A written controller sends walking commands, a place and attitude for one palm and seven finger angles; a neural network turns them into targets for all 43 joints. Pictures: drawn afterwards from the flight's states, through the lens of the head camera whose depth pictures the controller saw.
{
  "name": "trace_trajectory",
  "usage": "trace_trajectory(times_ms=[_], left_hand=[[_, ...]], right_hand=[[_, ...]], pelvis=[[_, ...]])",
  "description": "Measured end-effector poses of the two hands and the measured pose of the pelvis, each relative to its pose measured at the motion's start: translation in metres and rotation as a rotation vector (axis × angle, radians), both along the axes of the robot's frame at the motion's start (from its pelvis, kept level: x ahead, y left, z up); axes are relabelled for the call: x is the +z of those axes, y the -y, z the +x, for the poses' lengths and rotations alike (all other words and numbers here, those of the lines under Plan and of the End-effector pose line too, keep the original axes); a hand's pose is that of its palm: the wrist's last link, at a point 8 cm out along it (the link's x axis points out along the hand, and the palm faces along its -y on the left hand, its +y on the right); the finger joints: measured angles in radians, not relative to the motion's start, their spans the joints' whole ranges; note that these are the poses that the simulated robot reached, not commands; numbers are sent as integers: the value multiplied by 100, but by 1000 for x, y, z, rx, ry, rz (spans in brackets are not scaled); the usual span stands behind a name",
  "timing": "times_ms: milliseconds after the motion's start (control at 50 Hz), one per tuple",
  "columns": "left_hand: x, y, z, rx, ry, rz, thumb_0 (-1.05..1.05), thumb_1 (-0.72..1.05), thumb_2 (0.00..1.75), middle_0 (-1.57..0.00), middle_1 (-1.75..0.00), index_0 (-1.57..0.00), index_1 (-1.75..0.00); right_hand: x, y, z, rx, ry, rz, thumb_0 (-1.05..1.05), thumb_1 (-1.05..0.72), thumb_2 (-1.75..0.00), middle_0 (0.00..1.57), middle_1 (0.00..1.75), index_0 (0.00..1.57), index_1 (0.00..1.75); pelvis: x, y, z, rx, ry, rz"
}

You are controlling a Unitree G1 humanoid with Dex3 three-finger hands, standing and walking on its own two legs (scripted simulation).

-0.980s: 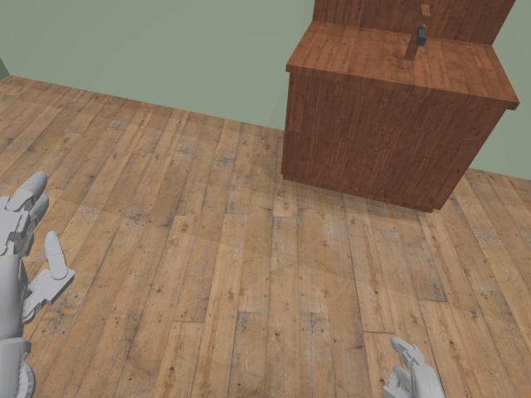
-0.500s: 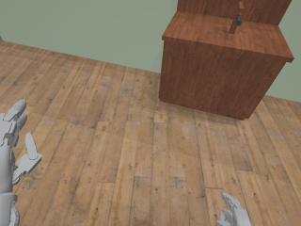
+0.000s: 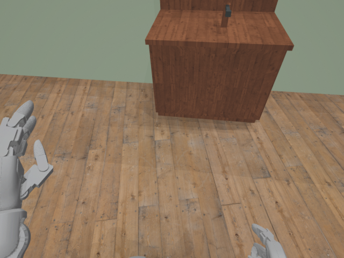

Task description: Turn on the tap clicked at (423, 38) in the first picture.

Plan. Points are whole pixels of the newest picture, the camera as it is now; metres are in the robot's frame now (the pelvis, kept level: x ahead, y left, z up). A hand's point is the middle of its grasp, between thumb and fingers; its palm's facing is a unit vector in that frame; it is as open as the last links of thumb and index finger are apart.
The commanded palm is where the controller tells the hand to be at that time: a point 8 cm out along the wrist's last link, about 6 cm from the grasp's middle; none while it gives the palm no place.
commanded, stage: walk to a spot facing it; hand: left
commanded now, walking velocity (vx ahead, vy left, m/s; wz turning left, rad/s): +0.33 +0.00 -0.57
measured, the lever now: (228, 13) +1.31 -0.20 +0.07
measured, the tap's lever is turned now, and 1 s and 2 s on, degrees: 0 0 0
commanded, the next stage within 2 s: turn to face it in 1.50 s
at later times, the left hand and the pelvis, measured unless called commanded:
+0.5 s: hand (94, 98) +0.40 +0.21 +0.18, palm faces +0.21 -0.89 -0.39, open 7.4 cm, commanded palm +0.36 +0.25 +0.20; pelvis +0.14 +0.02 +0.01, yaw -15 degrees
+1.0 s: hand (180, 59) +0.59 +0.03 +0.18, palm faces -0.07 -0.87 -0.49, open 7.4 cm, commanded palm +0.55 +0.11 +0.20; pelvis +0.28 -0.06 -0.01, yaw -29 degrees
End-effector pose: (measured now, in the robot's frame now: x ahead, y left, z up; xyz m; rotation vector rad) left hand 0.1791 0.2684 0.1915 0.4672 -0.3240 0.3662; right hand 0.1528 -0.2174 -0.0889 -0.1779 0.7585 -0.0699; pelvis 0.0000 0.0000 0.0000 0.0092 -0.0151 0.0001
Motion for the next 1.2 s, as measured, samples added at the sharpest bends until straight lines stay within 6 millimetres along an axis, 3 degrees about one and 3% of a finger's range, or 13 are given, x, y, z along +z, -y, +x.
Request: trace_trajectory(times_ms=[140,260,360,520,620,700,820,900,960,1080,1200], left_hand=[[5,19,46,-100,-125,62,1,89,90,-22,-30,-21,-30],[21,24,89,-158,-100,109,1,89,90,-22,-30,-21,-30],[21,23,128,-198,-60,88,1,89,90,-22,-30,-21,-30],[4,10,201,-248,31,19,1,89,90,-22,-30,-21,-30],[17,34,251,-338,61,-13,1,89,90,-21,-30,-21,-30],[31,65,286,-432,86,22,1,89,90,-21,-30,-21,-30],[25,103,345,-474,8,125,1,89,90,-21,-30,-21,-30],[11,141,376,-498,2,184,1,89,90,-21,-30,-21,-30],[6,172,391,-542,45,163,1,89,90,-21,-30,-21,-30],[27,211,417,-654,94,174,1,88,90,-22,-30,-22,-30],[51,209,455,-643,133,190,1,88,90,-22,-30,-22,-30]], right_hand=[[15,49,-19,-152,-102,-55,2,-90,-90,20,30,20,30],[21,67,-15,-236,-131,-84,2,-91,-90,20,30,20,30],[25,57,12,-277,-102,-77,2,-91,-90,19,30,20,30],[31,20,85,-304,19,-70,2,-90,-90,20,30,20,30],[41,-2,115,-306,71,-14,1,-90,-90,20,30,20,30],[40,-3,123,-341,42,17,1,-90,-90,20,30,21,30],[23,31,119,-456,-49,31,1,-90,-90,20,30,21,30],[-1,71,121,-508,-93,24,1,-90,-90,20,30,21,30],[-15,105,131,-524,-120,-8,1,-90,-90,20,30,21,30],[6,145,157,-590,-76,-58,2,-91,-90,20,30,20,30],[29,153,186,-643,-45,-82,1,-91,-90,19,30,20,30]], pelvis=[[22,8,24,-86,-46,22],[27,3,50,-142,-71,24],[25,-6,83,-179,-77,16],[8,-23,140,-287,-39,26],[17,-24,168,-344,-20,-19],[23,-17,192,-387,-21,-44],[22,13,234,-434,-41,-67],[1,47,261,-444,-29,-44],[-11,58,271,-486,-15,-41],[-1,68,298,-535,-16,-32],[13,79,343,-562,-20,-5]])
